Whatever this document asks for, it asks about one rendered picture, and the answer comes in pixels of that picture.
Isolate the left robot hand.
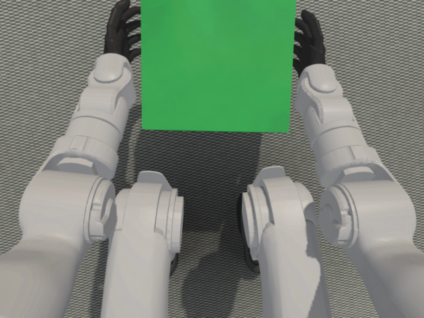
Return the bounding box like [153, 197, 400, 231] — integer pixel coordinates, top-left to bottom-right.
[103, 0, 141, 63]

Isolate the carton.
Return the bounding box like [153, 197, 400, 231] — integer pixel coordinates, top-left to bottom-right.
[140, 0, 296, 133]

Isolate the robot left shin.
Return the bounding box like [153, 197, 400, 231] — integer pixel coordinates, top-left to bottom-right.
[109, 171, 176, 262]

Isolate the right robot hand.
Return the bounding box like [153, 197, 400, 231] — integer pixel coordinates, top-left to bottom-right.
[293, 9, 326, 77]

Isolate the right robot thigh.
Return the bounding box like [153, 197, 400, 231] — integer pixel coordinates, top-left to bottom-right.
[242, 176, 332, 318]

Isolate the robot left forearm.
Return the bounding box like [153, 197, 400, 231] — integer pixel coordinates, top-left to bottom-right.
[19, 53, 136, 231]

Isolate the right robot upper arm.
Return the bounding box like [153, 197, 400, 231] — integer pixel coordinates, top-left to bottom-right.
[318, 180, 424, 318]

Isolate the left robot upper arm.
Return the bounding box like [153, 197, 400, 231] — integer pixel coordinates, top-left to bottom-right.
[0, 170, 117, 318]

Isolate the robot right forearm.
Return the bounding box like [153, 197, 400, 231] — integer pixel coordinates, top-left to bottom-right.
[294, 64, 416, 233]

